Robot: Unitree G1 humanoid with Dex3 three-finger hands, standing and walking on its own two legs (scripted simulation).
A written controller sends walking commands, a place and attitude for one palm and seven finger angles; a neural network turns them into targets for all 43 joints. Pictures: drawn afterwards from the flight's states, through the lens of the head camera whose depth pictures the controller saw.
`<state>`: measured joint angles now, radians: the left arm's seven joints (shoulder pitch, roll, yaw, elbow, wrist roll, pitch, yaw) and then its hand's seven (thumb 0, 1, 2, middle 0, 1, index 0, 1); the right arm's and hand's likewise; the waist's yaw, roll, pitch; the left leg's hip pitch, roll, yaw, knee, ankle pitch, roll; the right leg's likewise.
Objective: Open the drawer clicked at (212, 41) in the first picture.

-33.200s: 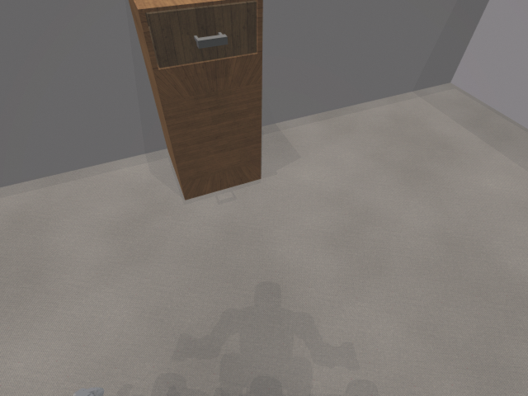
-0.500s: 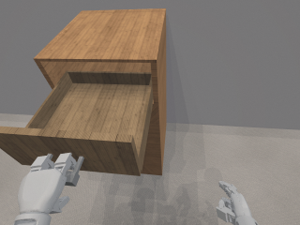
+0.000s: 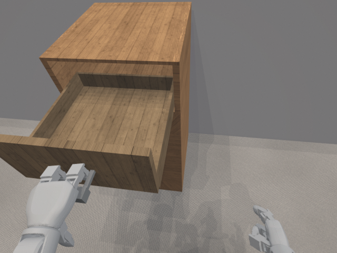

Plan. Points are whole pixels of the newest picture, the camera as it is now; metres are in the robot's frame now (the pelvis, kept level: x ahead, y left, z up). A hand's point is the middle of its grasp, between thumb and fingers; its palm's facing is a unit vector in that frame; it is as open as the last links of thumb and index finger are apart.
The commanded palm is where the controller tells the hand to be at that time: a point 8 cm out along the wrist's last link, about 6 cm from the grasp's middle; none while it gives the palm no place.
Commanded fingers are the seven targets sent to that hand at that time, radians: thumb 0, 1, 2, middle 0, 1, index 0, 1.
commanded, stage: lift the hand off the handle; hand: left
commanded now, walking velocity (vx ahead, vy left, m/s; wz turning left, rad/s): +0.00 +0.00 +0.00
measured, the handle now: (68, 182) +0.24 +0.27 +0.05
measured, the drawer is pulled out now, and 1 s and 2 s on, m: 0.30 0.30 0.30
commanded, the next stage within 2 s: draw the hand back to the body in 1.32 s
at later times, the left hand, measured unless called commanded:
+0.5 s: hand (53, 192) +0.20 +0.26 +0.09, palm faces +0.08 -0.08 -0.99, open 13.3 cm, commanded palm +0.17 +0.26 +0.16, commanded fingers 0.00 -0.50 0.30 -0.30 -1.20 -0.30 -1.20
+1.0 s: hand (37, 165) +0.21 +0.26 +0.18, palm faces +0.18 -0.05 -0.98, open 13.5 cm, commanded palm +0.17 +0.26 +0.23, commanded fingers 0.00 -0.50 0.30 -0.30 -1.20 -0.30 -1.20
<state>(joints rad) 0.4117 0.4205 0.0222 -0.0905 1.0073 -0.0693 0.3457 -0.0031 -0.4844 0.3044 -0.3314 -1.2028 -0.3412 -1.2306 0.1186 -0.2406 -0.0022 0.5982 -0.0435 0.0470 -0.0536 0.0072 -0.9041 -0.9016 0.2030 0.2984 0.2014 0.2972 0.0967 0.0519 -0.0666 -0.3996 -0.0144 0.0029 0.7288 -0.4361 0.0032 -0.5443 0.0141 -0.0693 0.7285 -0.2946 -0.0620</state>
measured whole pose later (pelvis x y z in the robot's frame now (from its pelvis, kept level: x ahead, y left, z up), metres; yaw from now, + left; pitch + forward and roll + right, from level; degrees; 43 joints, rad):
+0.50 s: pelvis +0.01 +0.02 +0.01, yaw +0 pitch +2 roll +0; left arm 0.45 0.47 0.01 -0.30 0.93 0.02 0.21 0.00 -0.49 0.30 -0.33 -1.20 -0.41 -1.25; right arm 0.11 -0.25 0.03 0.58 -0.02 0.07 -0.05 0.01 -0.90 -0.90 0.20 0.30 0.20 0.30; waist 0.12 0.09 -0.05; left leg -0.25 -0.02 0.00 0.60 -0.39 0.02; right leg -0.38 0.01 -0.07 0.59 -0.25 -0.04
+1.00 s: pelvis +0.01 +0.02 +0.03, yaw +0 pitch -3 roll +0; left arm 0.32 0.54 0.02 -0.48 0.86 0.13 0.02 0.00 -0.49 0.30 -0.33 -1.20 -0.37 -1.23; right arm 0.07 -0.26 0.07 0.58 0.01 0.12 -0.02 0.01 -0.90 -0.90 0.20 0.30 0.20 0.30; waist 0.13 0.12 -0.01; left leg -0.07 -0.03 0.00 0.43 -0.31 0.02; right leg -0.21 0.01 -0.07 0.43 -0.18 -0.03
